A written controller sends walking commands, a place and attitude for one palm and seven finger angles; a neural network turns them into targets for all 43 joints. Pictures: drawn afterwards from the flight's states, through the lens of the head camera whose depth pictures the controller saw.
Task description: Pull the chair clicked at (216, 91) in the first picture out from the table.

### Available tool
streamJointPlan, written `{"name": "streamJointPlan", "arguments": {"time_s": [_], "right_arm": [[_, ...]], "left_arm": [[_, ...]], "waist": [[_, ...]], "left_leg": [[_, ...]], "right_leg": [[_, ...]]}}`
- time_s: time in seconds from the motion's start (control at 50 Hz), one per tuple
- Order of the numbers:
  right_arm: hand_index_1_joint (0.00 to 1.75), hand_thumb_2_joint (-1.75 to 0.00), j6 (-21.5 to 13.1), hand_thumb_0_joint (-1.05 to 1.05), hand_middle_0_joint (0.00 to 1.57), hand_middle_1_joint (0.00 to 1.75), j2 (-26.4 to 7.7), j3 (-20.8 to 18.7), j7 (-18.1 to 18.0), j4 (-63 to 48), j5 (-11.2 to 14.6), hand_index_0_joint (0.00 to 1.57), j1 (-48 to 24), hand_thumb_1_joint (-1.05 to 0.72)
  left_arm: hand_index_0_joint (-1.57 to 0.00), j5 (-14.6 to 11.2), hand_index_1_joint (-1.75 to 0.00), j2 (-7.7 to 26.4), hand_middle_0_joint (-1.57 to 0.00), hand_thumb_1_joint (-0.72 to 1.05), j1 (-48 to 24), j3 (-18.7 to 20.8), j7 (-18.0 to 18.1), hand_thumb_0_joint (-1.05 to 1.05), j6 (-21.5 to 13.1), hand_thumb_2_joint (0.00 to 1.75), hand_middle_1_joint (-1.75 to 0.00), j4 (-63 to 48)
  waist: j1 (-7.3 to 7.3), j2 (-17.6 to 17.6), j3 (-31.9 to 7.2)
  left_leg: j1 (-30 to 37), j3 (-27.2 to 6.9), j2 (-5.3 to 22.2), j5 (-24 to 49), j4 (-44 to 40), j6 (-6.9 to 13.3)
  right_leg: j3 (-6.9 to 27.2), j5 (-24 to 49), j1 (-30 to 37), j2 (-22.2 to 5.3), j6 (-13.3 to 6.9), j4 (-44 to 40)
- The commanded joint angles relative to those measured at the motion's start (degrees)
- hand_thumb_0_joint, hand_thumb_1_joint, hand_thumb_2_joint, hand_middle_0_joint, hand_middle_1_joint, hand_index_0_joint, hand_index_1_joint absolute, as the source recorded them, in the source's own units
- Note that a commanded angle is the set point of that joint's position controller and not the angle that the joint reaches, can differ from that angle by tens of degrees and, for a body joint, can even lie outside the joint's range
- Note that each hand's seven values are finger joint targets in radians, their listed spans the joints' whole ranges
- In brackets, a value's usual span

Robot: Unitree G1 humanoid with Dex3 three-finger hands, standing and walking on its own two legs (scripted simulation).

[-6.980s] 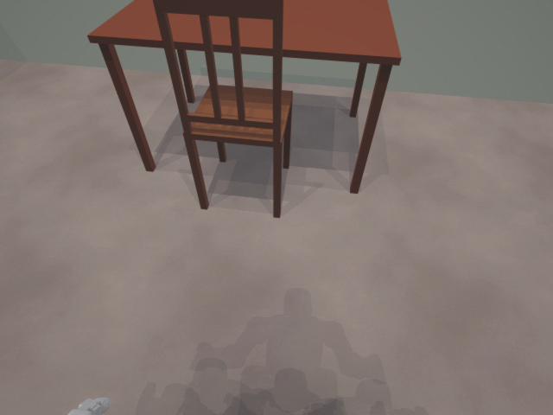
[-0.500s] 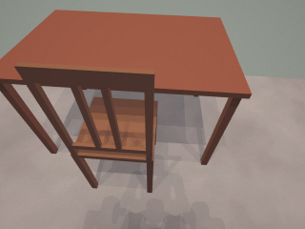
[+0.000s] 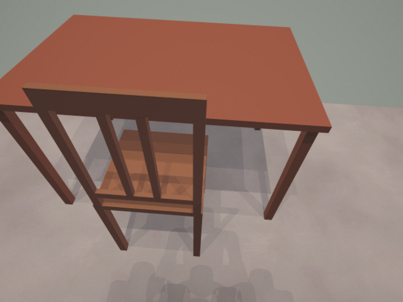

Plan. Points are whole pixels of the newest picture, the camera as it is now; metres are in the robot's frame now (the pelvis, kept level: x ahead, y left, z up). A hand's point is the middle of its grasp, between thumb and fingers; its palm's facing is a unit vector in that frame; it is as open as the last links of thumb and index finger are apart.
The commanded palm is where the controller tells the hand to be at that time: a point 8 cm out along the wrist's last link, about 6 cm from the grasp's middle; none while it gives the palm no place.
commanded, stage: raise the hand toward the chair's back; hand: left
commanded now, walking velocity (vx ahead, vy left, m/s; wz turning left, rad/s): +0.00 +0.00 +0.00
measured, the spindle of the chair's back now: (118, 160) +0.48 +0.26 -0.06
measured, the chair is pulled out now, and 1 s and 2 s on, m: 0.00 0.00 0.00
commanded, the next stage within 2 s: none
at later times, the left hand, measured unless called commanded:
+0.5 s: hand out of the picture +0.12 +0.18 -0.08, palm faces +0.05 -1.00 -0.01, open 9.9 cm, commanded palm +0.12 +0.23 -0.06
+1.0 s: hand (108, 286) +0.16 +0.19 -0.06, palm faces -0.04 -1.00 -0.06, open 14.3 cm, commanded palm +0.13 +0.25 -0.05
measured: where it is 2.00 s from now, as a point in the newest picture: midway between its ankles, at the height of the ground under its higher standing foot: outside the picture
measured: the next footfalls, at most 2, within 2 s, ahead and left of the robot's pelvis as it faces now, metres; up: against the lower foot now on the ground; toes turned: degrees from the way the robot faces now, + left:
none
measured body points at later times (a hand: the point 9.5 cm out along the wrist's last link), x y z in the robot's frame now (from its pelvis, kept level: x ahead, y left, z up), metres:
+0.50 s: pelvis -0.05 -0.02 -0.11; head +0.00 +0.00 +0.33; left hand +0.11 +0.24 -0.08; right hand +0.22 -0.24 -0.12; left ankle -0.05 +0.11 -0.74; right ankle +0.02 -0.13 -0.74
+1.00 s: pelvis -0.05 -0.01 -0.11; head +0.02 +0.00 +0.34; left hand +0.16 +0.25 -0.05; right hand +0.13 -0.25 -0.18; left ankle -0.05 +0.11 -0.74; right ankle +0.02 -0.13 -0.74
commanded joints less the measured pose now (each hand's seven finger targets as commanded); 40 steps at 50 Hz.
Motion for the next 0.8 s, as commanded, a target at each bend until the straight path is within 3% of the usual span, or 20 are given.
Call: {"name": "streamJointPlan", "arguments": {"time_s": [0.0, 0.02, 0.04, 0.08, 0.1, 0.12, 0.14, 0.18, 0.22, 0.24, 0.28, 0.32, 0.38, 0.42, 0.46, 0.52, 0.6, 0.64, 0.7, 0.78], "right_arm": [[0.30, -0.90, -8.92, 0.00, 0.20, 0.30, -17.96, -4.78, -4.26, -22.29, 0.70, 0.20, -4.65, -0.90], [0.30, -0.90, -15.73, 0.00, 0.20, 0.30, -12.16, -1.10, -4.80, -22.50, 1.68, 0.20, -5.16, -0.90], [0.30, -0.90, -18.38, 0.00, 0.20, 0.30, -9.85, -1.17, -3.10, -20.51, 1.76, 0.20, -4.79, -0.90], [0.30, -0.90, -20.61, 0.00, 0.20, 0.30, -14.20, -2.60, -1.80, -25.00, 1.41, 0.20, -4.58, -0.90], [0.30, -0.90, -20.64, 0.00, 0.20, 0.30, -14.04, -2.76, -1.40, -26.18, 0.87, 0.20, -4.61, -0.90], [0.30, -0.90, -20.82, 0.00, 0.20, 0.30, -14.54, -3.25, -0.48, -27.42, 0.57, 0.20, -3.36, -0.90], [0.30, -0.90, -21.22, 0.00, 0.20, 0.30, -14.45, -3.97, 0.26, -29.61, 0.23, 0.20, -4.36, -0.90], [0.30, -0.90, -21.93, 0.00, 0.20, 0.30, -13.97, -4.47, 2.05, -34.33, 0.09, 0.20, -6.89, -0.90], [0.30, -0.90, -21.73, 0.00, 0.20, 0.30, -14.52, -5.11, 4.02, -38.23, 0.56, 0.20, -7.61, -0.90], [0.30, -0.90, -21.45, 0.00, 0.20, 0.30, -14.87, -5.50, 4.46, -40.03, 0.54, 0.20, -8.79, -0.90], [0.30, -0.90, -19.70, 0.00, 0.20, 0.30, -15.34, -5.70, 4.51, -44.54, 1.07, 0.20, -10.45, -0.90], [0.30, -0.90, -17.76, 0.00, 0.20, 0.30, -15.49, -5.34, 3.82, -49.20, 1.92, 0.20, -11.63, -0.90], [0.30, -0.90, -16.87, 0.00, 0.20, 0.30, -14.31, -4.95, 2.26, -50.49, 1.90, 0.20, -9.21, -0.90], [0.30, -0.90, -16.30, 0.00, 0.20, 0.30, -14.55, -4.70, 1.22, -49.77, 1.09, 0.20, -7.77, -0.90], [0.30, -0.90, -16.28, 0.00, 0.20, 0.30, -14.08, -3.89, 0.68, -47.52, 0.78, 0.20, -6.74, -0.90], [0.30, -0.90, -16.73, 0.00, 0.20, 0.30, -14.68, -3.20, -0.55, -44.82, 1.08, 0.20, -6.44, -0.90], [0.30, -0.90, -16.64, 0.00, 0.20, 0.30, -14.42, -2.95, -1.57, -43.74, 2.24, 0.20, -7.50, -0.90], [0.30, -0.90, -16.37, 0.00, 0.20, 0.30, -13.63, -2.89, -1.73, -45.05, 2.44, 0.20, -8.72, -0.90], [0.30, -0.90, -16.21, 0.00, 0.20, 0.30, -12.20, -2.86, -1.79, -44.93, 2.14, 0.20, -9.66, -0.90], [0.30, -0.90, -16.61, 0.00, 0.20, 0.30, -11.92, -3.02, -1.40, -44.28, 1.86, 0.20, -8.76, -0.90]], "left_arm": [[-0.20, -10.61, -0.30, 30.58, -0.20, 0.88, -33.50, 18.04, 3.34, 0.00, -10.16, 0.89, -0.30, -85.83], [-0.20, -7.37, -0.29, 13.67, -0.20, 0.85, -12.22, 4.83, 3.64, 0.00, -7.27, 0.88, -0.29, -75.90], [-0.19, -8.59, -0.29, -0.68, -0.19, 0.83, 6.11, -1.66, 3.92, 0.00, -0.43, 0.87, -0.29, -56.18], [-0.19, -9.81, -0.28, 3.97, -0.19, 0.78, -4.15, 1.17, 1.88, 0.00, -5.05, 0.85, -0.28, -67.96], [-0.19, -9.84, -0.28, 2.44, -0.19, 0.76, -0.10, 1.58, 0.28, 0.00, -6.43, 0.84, -0.28, -59.79], [-0.18, -10.64, -0.27, 1.11, -0.18, 0.74, -0.45, 2.36, -2.06, 0.00, -10.47, 0.83, -0.27, -55.59], [-0.18, -11.83, -0.27, -0.13, -0.18, 0.71, 3.91, 3.14, -5.00, 0.00, -15.32, 0.82, -0.27, -52.59], [-0.18, -14.70, -0.26, -2.00, -0.18, 0.67, 13.53, 4.04, -12.41, 0.00, -24.84, 0.80, -0.26, -49.23], [-0.17, -15.45, -0.26, 3.78, -0.17, 0.62, 12.33, 8.66, -20.75, 0.00, -33.60, 0.78, -0.26, -50.01], [-0.17, -14.74, -0.25, 7.77, -0.17, 0.60, 9.90, 10.94, -24.24, 0.00, -36.94, 0.77, -0.25, -50.22], [-0.16, -15.13, -0.25, 10.25, -0.16, 0.55, 11.55, 14.04, -27.30, 0.00, -35.14, 0.75, -0.25, -51.01], [-0.16, -17.93, -0.24, 10.65, -0.16, 0.50, 6.66, 14.08, -27.78, 0.00, -30.32, 0.73, -0.24, -60.27], [-0.15, -19.39, -0.23, 11.98, -0.15, 0.43, 0.92, 15.15, -23.65, 0.00, -27.50, 0.70, -0.23, -75.67], [-0.15, -18.27, -0.22, 12.88, -0.15, 0.39, -2.98, 13.66, -21.25, 0.00, -28.28, 0.68, -0.22, -85.54], [-0.14, -16.84, -0.21, 10.74, -0.14, 0.34, -2.93, 9.81, -20.76, 0.00, -28.75, 0.66, -0.21, -86.74], [-0.14, -16.11, -0.20, 11.24, -0.14, 0.27, -5.27, 8.57, -22.69, 0.00, -27.67, 0.63, -0.20, -82.45], [-0.13, -17.37, -0.19, 14.12, -0.13, 0.18, 0.33, 13.47, -25.23, 0.00, -20.73, 0.59, -0.19, -73.37], [-0.12, -18.35, -0.18, 15.39, -0.12, 0.13, 1.10, 15.68, -25.27, 0.00, -18.14, 0.57, -0.18, -77.06], [-0.12, -19.87, -0.17, 15.22, -0.12, 0.06, 3.30, 18.53, -23.64, 0.00, -16.61, 0.54, -0.17, -76.85], [-0.11, -19.35, -0.15, 13.09, -0.11, -0.03, 3.95, 16.91, -21.45, 0.00, -18.92, 0.50, -0.15, -77.14]], "waist": [[-3.88, 17.17, -22.08], [1.45, 19.35, -21.90], [-0.21, 9.09, -12.37], [-1.72, 1.99, -7.57], [-3.25, -5.24, -1.09], [-3.63, -12.75, -0.57], [-1.77, -16.20, -2.58], [1.96, -14.85, -6.49], [3.71, -2.86, -11.12], [3.44, -2.23, -12.00], [5.38, -4.74, -14.83], [5.28, -0.10, -16.81], [3.43, 5.17, -21.19], [1.08, 5.09, -24.31], [-0.93, 6.94, -23.03], [-3.06, 4.31, -21.16], [-0.70, 1.16, -22.39], [0.96, 0.81, -26.97], [2.38, -1.12, -27.83], [1.28, -1.94, -24.75]], "left_leg": [[8.02, -0.87, -0.18, 27.65, -0.50, -1.11], [8.85, -0.32, 1.54, 40.23, -2.41, -3.33], [2.67, -1.34, 2.99, 40.59, -1.03, -3.80], [-6.95, -3.47, 1.60, 20.63, 3.78, -2.20], [-14.78, -3.89, 0.29, 10.56, 5.67, -1.14], [-20.35, -4.46, -0.44, 3.58, 8.78, -0.66], [-24.69, -4.57, -0.43, -0.61, 11.95, -0.61], [-32.15, -2.84, -1.48, -5.14, 18.13, -1.17], [-36.35, -0.86, -2.75, -3.94, 24.77, -1.96], [-39.84, -0.51, -2.88, -5.00, 28.40, -1.62], [-46.18, 0.39, -3.63, -8.45, 31.26, -0.51], [-46.83, 0.00, -4.07, -12.61, 31.63, -0.22], [-43.61, -1.44, -2.85, -9.75, 33.78, 0.48], [-41.44, -2.81, -1.79, -5.99, 36.24, 1.06], [-41.09, -3.32, -1.35, -3.23, 38.19, 1.29], [-44.36, -4.27, -0.92, -5.90, 40.32, 1.39], [-47.75, -3.65, -1.31, -8.68, 39.31, 1.25], [-47.18, -3.27, -1.70, -6.78, 38.29, 1.30], [-46.92, -3.49, -1.69, -2.96, 37.71, 1.07], [-47.48, -3.50, -1.63, -3.73, 36.94, 0.97]], "right_leg": [[-4.56, 31.31, 5.87, -2.75, -1.31, 1.20], [-6.02, 11.41, 3.38, -1.59, -4.30, 5.42], [-9.12, 3.24, -3.61, -1.81, -2.77, 6.39], [-9.12, 3.45, -6.95, -2.42, -1.87, 4.82], [-10.18, 1.08, -10.83, -2.17, -1.90, 4.30], [-10.83, -3.65, -15.74, -2.17, -1.63, 6.12], [-11.03, -8.23, -19.12, -2.09, -1.69, 9.59], [-9.89, -13.79, -23.52, -2.29, -2.30, 16.08], [-7.17, -11.01, -25.47, -2.92, -4.08, 23.38], [-5.79, -11.94, -28.04, -2.91, -4.27, 26.16], [-4.43, -15.99, -29.62, -2.63, -3.93, 28.85], [-3.66, -22.05, -31.26, -2.39, -3.67, 28.71], [-3.90, -18.94, -32.02, -1.57, -3.52, 30.21], [-4.48, -13.49, -33.08, -0.69, -3.34, 32.21], [-5.73, -9.72, -35.01, -0.43, -3.19, 33.61], [-6.33, -12.90, -38.14, -0.17, -2.78, 33.93], [-5.31, -18.75, -34.13, -0.62, -2.46, 30.90], [-4.77, -17.77, -29.90, -1.34, -2.12, 29.97], [-5.02, -13.94, -26.78, -1.10, -2.22, 30.22], [-5.94, -14.53, -29.03, -1.25, -2.04, 30.05]]}}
